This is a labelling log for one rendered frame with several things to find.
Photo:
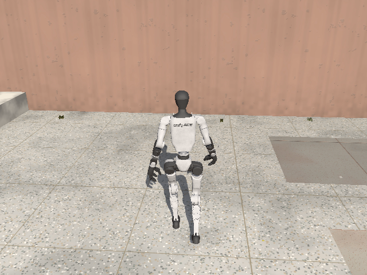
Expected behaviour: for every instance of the robot right upper arm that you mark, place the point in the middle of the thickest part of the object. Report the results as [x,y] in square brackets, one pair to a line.
[200,120]

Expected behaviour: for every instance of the left robot forearm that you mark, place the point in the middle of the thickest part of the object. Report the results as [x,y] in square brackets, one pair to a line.
[155,156]

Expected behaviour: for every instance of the right robot forearm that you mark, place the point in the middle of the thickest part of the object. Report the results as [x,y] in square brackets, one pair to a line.
[211,149]

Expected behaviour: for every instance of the robot left thigh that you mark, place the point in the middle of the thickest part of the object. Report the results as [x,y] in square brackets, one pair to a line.
[170,171]

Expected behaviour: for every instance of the robot left upper arm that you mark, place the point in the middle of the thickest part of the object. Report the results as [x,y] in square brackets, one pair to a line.
[162,131]

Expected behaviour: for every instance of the robot right hand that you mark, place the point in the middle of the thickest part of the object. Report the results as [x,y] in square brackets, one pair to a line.
[208,157]

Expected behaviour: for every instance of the robot left hand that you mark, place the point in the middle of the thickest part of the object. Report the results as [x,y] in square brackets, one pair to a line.
[151,173]

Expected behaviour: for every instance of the humanoid robot head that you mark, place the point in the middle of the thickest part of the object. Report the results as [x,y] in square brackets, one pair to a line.
[182,99]

